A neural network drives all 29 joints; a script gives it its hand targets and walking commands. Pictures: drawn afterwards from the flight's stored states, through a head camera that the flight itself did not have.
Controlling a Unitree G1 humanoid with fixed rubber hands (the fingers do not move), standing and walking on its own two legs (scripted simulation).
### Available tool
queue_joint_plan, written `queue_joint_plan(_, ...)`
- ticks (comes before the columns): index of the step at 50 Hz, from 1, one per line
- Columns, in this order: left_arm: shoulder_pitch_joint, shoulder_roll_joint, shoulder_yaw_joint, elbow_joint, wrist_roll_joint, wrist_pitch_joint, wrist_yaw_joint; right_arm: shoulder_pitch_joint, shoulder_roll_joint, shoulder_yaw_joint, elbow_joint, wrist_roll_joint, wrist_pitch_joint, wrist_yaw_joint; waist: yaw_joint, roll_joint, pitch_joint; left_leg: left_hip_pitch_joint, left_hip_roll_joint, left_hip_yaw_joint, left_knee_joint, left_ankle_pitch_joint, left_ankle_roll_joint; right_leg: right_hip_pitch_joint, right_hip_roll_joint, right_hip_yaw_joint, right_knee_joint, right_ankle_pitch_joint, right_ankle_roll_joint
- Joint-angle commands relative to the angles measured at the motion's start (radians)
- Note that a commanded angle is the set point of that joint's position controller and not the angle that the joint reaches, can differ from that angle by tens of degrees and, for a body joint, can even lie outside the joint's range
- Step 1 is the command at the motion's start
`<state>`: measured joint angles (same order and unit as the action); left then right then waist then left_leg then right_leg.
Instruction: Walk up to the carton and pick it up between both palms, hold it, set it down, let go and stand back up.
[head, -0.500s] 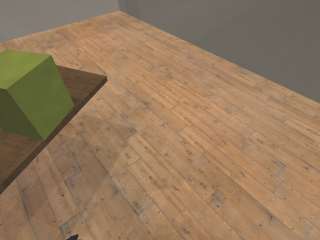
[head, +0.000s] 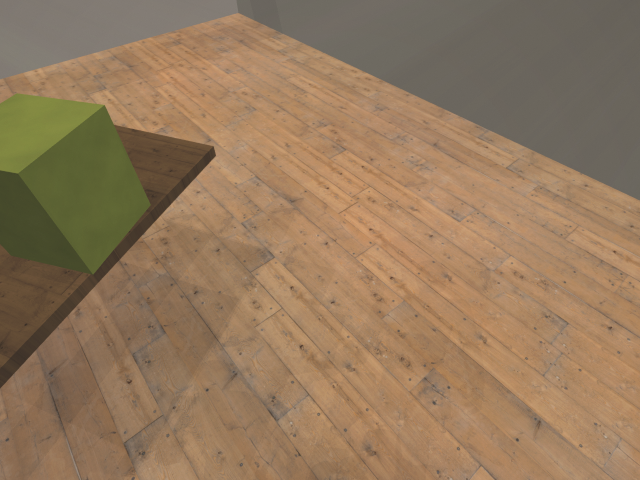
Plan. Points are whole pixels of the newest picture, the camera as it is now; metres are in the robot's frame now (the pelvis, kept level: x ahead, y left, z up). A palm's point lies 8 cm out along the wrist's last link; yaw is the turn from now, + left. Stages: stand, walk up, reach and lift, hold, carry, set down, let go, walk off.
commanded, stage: stand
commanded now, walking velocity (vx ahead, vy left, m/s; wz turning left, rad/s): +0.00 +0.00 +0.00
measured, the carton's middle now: (55, 184) +0.64 +0.57 +0.00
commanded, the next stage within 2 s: none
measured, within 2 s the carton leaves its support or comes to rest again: neither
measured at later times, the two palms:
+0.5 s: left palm out of the picture +0.07 +0.28 -0.11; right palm out of the picture +0.05 -0.25 -0.13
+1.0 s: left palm out of the picture +0.07 +0.28 -0.11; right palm out of the picture +0.05 -0.25 -0.13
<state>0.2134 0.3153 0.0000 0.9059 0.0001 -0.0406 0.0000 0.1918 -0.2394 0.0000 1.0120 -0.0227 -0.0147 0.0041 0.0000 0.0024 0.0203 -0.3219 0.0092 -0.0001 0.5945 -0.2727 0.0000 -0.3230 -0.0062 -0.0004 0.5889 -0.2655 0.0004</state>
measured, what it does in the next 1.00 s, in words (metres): stands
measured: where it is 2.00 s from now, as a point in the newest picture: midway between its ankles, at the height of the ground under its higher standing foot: outside the picture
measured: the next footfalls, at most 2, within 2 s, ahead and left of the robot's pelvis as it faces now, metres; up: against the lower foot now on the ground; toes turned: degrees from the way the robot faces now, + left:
none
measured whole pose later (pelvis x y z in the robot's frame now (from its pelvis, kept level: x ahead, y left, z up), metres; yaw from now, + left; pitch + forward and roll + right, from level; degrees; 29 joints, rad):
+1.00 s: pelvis +0.00 +0.00 +0.01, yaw +0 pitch +0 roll +0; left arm 0.21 0.32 0.00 0.95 0.00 -0.04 0.00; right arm 0.19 -0.24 0.00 1.04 -0.02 -0.02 0.01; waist 0.00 0.00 0.02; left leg -0.29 0.01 0.00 0.52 -0.23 0.00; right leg -0.29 -0.01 0.00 0.51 -0.22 0.00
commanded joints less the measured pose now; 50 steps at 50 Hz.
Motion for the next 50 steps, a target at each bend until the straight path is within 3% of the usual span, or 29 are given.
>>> queue_joint_plan(1, -0.051, 0.210, 0.050, 0.017, 0.018, -0.028, 0.011, -0.078, -0.267, -0.067, -0.024, 0.010, -0.039, -0.006, 0.000, 0.045, -0.097, 0.088, 0.096, -0.126, -0.184, 0.050, 0.048, 0.103, -0.114, 0.111, -0.175, 0.053, -0.062)
queue_joint_plan(50, -0.048, 0.211, 0.046, 0.067, 0.014, -0.027, 0.006, -0.074, -0.269, -0.059, 0.008, 0.013, -0.041, -0.005, 0.002, 0.061, -0.120, 0.117, 0.105, -0.118, -0.237, 0.071, 0.038, 0.141, -0.119, 0.114, -0.227, 0.071, -0.052)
